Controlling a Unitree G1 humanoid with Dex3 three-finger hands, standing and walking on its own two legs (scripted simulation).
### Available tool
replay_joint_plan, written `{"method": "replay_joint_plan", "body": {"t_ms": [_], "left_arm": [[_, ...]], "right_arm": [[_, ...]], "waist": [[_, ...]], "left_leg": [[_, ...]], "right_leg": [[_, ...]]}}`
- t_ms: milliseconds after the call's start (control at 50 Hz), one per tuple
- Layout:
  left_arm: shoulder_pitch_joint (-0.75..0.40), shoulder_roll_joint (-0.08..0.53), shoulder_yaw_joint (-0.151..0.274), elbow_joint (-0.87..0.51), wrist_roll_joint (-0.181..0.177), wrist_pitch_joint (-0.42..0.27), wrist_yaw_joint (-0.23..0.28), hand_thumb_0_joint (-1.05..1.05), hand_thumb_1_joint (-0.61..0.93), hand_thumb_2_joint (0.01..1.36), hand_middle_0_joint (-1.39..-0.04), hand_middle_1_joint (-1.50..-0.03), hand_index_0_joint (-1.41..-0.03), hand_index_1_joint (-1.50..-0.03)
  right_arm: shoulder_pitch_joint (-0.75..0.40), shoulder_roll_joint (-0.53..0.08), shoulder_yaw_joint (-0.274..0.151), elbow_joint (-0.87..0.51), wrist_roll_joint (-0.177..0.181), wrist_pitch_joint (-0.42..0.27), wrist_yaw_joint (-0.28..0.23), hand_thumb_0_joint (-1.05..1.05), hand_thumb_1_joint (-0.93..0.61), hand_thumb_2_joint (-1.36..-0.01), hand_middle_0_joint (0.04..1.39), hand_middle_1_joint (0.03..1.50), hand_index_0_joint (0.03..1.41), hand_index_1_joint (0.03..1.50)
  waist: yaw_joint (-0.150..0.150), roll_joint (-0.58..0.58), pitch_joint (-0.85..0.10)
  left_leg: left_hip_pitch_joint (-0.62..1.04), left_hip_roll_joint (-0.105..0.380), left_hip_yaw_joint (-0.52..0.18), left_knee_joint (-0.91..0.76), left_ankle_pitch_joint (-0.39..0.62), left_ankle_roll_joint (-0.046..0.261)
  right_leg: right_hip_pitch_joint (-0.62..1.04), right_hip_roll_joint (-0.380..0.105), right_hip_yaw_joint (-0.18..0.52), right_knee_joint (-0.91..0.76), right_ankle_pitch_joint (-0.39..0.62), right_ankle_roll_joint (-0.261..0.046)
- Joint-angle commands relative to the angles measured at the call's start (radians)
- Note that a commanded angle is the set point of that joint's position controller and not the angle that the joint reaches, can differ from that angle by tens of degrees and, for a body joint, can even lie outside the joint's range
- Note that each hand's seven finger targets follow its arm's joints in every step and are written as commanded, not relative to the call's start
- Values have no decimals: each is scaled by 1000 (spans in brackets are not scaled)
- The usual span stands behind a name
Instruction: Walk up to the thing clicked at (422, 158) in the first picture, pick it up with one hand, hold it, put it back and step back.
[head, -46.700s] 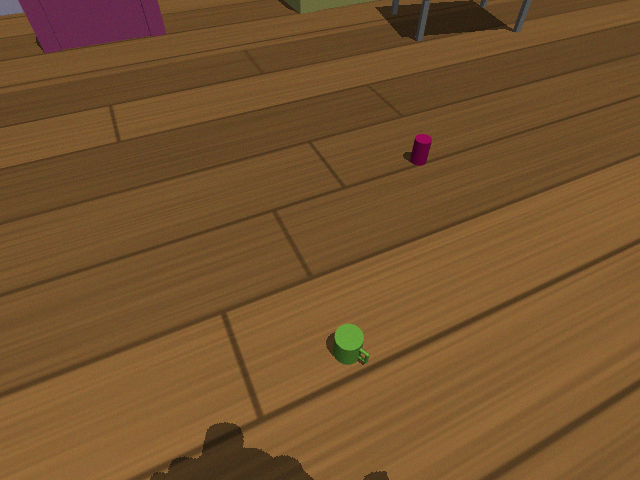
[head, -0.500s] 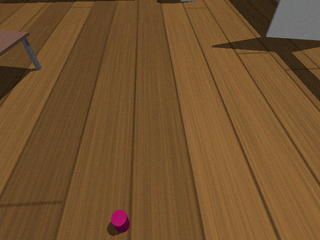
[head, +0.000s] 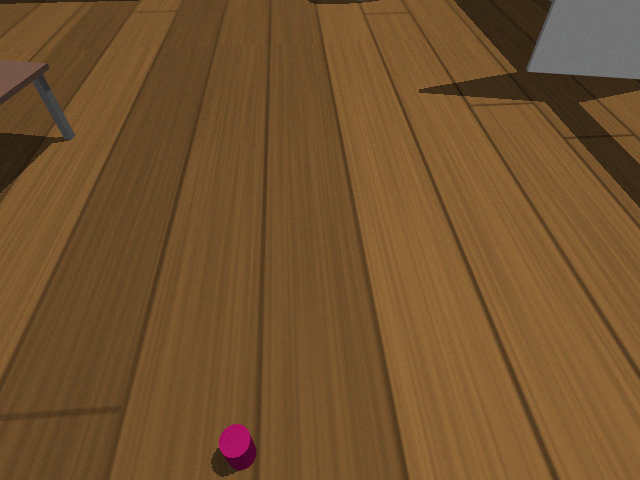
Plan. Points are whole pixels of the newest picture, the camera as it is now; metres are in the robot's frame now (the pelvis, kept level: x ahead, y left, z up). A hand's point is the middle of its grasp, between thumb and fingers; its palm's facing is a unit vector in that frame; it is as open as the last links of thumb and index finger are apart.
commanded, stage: stand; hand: left
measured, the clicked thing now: (238, 447) +0.36 +0.23 -0.72
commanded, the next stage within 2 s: step back in 0.46 s
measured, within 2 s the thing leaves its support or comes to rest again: neither
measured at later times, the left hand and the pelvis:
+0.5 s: hand out of the picture +0.08 +0.25 -0.16, palm faces -0.01 -0.94 -0.34, open 7.4 cm; pelvis +0.01 +0.00 +0.00, yaw +0 degrees
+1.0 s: hand out of the picture +0.06 +0.31 -0.18, palm faces -0.08 -0.93 -0.36, open 7.3 cm; pelvis -0.08 +0.05 -0.02, yaw -2 degrees
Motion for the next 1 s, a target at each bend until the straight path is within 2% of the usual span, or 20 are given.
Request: {"method": "replay_joint_plan", "body": {"t_ms": [0,240,420,440,500,540,600,640,660,680,720,760,780,800,820,840,860,880,900,980], "left_arm": [[-41,212,33,-55,-2,-20,13,0,900,900,-200,-300,-200,-300],[-29,210,30,-60,-5,-19,12,0,900,900,-200,-300,-200,-300],[-33,218,32,-63,-5,-21,12,0,900,900,-200,-300,-200,-300],[-30,292,71,-110,-22,-9,16,0,900,900,-200,-300,-200,-300],[-7,273,76,-158,-24,-1,23,0,900,900,-200,-300,-200,-300],[-14,275,76,-197,-17,5,22,0,900,900,-200,-300,-200,-300],[-7,322,91,-238,-10,11,23,0,900,900,-200,-300,-200,-300],[-50,360,101,-283,6,16,29,0,900,900,-200,-300,-200,-300],[-62,358,104,-300,18,17,30,0,900,900,-200,-300,-200,-300],[-93,347,104,-320,20,17,33,0,900,900,-200,-300,-200,-300],[-118,320,92,-345,24,24,36,0,900,900,-200,-300,-200,-300],[-111,305,85,-361,12,42,30,0,900,900,-200,-300,-200,-300],[-90,256,77,-377,1,54,28,0,900,900,-200,-300,-200,-300],[-51,210,71,-380,-3,58,32,0,900,900,-200,-300,-200,-300],[-52,234,77,-382,7,60,45,0,900,900,-200,-300,-200,-300],[-82,248,83,-373,13,60,51,0,900,900,-200,-300,-200,-300],[-67,249,85,-365,8,61,52,0,900,900,-200,-300,-200,-300],[-16,251,86,-348,-2,59,49,0,900,900,-200,-300,-200,-300],[15,250,87,-349,-5,58,45,0,900,900,-200,-300,-200,-300],[28,250,104,-380,7,51,33,0,900,900,-200,-300,-200,-300]], "right_arm": [[-27,-196,-39,-57,4,-16,-11,0,-900,-900,200,300,200,300],[-35,-204,-38,-54,6,-19,-11,0,-900,-900,200,300,200,300],[-36,-201,-40,-60,5,-18,-9,0,-900,-900,200,300,200,300],[-71,-273,-69,-81,14,2,-4,0,-900,-900,200,300,200,300],[-33,-251,-76,-113,26,17,-1,0,-900,-900,200,300,200,300],[-43,-260,-89,-144,26,28,2,0,-900,-900,200,300,200,300],[-27,-230,-87,-174,25,42,3,0,-900,-900,200,300,200,300],[13,-215,-95,-192,17,61,10,0,-900,-900,200,300,200,300],[38,-210,-96,-197,17,68,14,0,-900,-900,200,300,200,300],[66,-214,-98,-205,24,68,17,0,-900,-900,200,300,200,300],[112,-227,-108,-203,24,56,14,0,-900,-900,200,300,200,300],[150,-220,-111,-200,0,39,8,0,-900,-900,200,300,200,300],[126,-276,-126,-212,-24,33,3,0,-900,-900,200,300,200,300],[94,-351,-142,-236,-40,24,2,0,-900,-900,200,300,200,300],[92,-396,-149,-256,-25,21,-1,0,-900,-900,200,300,200,300],[85,-392,-148,-267,-21,20,-6,0,-900,-900,200,300,200,300],[32,-349,-141,-273,-17,17,-17,0,-900,-900,200,300,200,300],[-28,-318,-132,-291,-20,14,-23,0,-900,-900,200,300,200,300],[-31,-302,-126,-304,-17,13,-29,0,-900,-900,200,300,200,300],[41,-274,-128,-326,-5,10,-36,0,-900,-900,200,300,200,300]], "waist": [[-7,-18,-77],[0,-10,-100],[-6,-28,-80],[-6,-35,24],[-18,-16,-96],[-21,-32,-148],[-9,-109,-169],[-14,-233,-143],[-20,-234,-131],[-37,-241,-132],[-45,-223,-144],[-63,-143,-127],[-45,66,-98],[-13,212,-73],[-42,160,-89],[-63,152,-94],[-33,111,-86],[10,108,-86],[22,141,-84],[-9,95,-92]], "left_leg": [[-20,109,-87,-61,85,30],[12,116,-82,-56,162,29],[7,114,-82,-61,123,29],[-69,99,-98,37,250,50],[-63,102,-89,106,324,74],[-62,77,-71,180,257,82],[-101,-8,-32,363,103,57],[-158,-86,-26,595,-310,51],[-178,-73,-80,657,-389,59],[-185,-57,-111,653,-393,70],[-164,-42,-73,509,-293,63],[-126,-34,-32,189,-28,51],[-103,89,-236,70,163,68],[0,249,-454,39,422,121],[-44,324,-449,94,624,205],[-77,334,-493,75,598,213],[-60,296,-413,99,574,222],[-15,236,-318,136,583,200],[-14,211,-275,158,553,198],[56,220,-265,176,551,230]], "right_leg": [[35,-114,98,-51,130,-28],[52,-115,90,-33,193,-28],[30,-112,95,-47,153,-28],[-60,-96,105,40,308,-33],[-21,-91,91,125,334,-64],[-41,-107,117,139,324,-92],[-84,-218,233,95,361,-186],[-155,-341,337,43,343,-290],[-179,-351,326,59,327,-306],[-177,-332,291,92,339,-291],[-165,-265,231,171,331,-229],[-154,-176,172,291,211,-144],[-247,-49,124,448,13,-90],[-438,124,104,587,-422,-48],[-426,133,194,694,-499,-36],[-406,149,250,777,-505,-35],[-421,142,265,851,-440,-41],[-452,141,264,887,-374,-41],[-452,133,243,884,-331,-37],[-423,130,201,858,-327,1]]}}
